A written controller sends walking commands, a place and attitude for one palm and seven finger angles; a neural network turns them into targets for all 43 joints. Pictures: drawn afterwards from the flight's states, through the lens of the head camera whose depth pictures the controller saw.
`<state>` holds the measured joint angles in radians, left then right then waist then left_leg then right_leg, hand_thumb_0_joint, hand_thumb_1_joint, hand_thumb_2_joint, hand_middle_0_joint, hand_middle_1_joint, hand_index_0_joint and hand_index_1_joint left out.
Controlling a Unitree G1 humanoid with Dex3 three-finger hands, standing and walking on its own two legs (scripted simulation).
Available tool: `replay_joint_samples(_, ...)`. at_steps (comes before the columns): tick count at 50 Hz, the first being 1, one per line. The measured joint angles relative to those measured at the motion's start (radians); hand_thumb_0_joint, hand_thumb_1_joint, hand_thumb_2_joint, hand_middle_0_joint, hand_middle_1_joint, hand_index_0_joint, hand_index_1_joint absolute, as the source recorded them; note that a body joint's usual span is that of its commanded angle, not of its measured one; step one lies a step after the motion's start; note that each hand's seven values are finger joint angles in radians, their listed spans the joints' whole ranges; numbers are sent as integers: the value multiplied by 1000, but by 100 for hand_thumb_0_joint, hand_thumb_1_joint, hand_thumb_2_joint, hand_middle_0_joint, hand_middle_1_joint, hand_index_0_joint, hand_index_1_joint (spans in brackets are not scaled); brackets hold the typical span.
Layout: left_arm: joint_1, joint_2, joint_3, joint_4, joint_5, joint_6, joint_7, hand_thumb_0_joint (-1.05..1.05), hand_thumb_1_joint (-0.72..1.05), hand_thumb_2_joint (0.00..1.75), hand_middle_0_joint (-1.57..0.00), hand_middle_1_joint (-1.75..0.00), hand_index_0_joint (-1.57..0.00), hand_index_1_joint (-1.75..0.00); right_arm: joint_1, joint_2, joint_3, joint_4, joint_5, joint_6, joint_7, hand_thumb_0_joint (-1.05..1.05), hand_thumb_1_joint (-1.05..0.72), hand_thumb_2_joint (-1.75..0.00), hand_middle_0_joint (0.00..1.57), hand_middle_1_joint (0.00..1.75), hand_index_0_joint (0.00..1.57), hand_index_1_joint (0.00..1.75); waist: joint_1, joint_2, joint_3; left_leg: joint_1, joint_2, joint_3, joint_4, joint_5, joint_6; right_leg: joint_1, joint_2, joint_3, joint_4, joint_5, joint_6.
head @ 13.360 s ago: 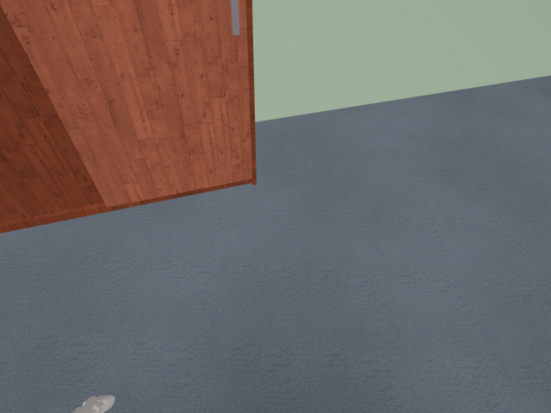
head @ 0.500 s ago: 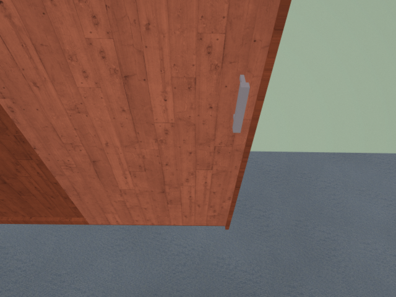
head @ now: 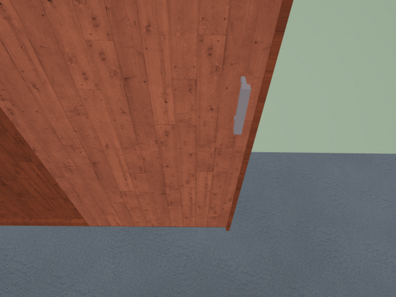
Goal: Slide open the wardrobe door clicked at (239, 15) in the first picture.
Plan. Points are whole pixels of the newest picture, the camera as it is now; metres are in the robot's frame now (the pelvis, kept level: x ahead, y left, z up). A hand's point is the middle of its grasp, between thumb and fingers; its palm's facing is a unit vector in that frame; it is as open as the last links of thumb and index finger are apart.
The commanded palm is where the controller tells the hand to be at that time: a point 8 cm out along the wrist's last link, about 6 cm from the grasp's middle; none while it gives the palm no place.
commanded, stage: look again from close up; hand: right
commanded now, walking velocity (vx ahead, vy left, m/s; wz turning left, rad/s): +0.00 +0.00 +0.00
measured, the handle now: (240, 106) +0.56 -0.08 +0.09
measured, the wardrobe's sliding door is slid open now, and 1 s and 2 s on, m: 0.00 0.00 0.00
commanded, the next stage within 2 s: shuffle to correct the standing spot in 0.54 s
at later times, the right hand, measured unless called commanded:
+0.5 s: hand out of the picture +0.06 -0.23 -0.16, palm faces -0.02 +0.95 -0.31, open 7.4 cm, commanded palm none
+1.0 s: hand out of the picture +0.03 -0.16 -0.19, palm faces +0.00 +0.98 -0.19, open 7.4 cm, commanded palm none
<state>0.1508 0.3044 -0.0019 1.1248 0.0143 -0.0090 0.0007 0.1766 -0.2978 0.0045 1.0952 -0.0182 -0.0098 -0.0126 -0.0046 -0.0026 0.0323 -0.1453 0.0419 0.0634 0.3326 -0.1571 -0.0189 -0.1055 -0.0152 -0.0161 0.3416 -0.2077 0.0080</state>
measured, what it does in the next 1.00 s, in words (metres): shifts its weight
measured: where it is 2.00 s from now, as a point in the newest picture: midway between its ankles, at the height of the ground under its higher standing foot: outside the picture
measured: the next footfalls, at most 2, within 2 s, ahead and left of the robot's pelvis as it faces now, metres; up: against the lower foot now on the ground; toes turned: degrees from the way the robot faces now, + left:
none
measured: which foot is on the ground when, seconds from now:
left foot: down 0.00-1.00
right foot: down 0.00-1.00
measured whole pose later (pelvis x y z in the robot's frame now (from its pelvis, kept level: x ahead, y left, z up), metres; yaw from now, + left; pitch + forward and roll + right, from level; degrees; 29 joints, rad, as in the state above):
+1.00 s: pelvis +0.05 +0.01 -0.01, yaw +1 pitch -1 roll +1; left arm 0.29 0.17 0.00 1.16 0.02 -0.01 0.02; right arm 0.33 -0.18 0.00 1.13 -0.02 0.00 -0.01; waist 0.00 -0.01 0.00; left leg -0.16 0.01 0.06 0.51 -0.33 0.00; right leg -0.12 -0.06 -0.02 0.51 -0.38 0.03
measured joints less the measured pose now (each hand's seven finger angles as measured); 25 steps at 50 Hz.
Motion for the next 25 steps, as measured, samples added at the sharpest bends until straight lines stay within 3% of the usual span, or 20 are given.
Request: replay_joint_samples(25,-7,9,-1,1,0,-2,1,1,91,90,-20,-30,-20,-30,-10,-12,-1,2,0,-1,4,1,-91,-89,20,30,20,30,0,4,1,8,-4,-1,-10,-4,1,9,-4,-1,-11,-5,2)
